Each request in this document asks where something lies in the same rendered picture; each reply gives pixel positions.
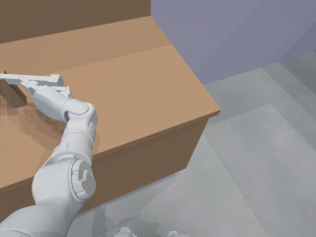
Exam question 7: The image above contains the left robot forearm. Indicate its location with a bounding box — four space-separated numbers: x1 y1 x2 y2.
32 99 98 200

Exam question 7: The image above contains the robot left hand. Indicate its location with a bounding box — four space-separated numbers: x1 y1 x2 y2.
18 76 73 121

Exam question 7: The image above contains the tap lever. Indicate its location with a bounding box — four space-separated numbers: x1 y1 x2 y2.
0 73 64 87

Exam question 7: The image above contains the left robot shin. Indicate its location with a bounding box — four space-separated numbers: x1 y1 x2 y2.
120 227 131 232

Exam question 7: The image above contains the left robot upper arm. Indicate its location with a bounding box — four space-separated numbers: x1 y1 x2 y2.
0 158 97 237

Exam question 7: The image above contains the counter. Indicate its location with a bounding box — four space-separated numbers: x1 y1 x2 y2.
0 0 221 223

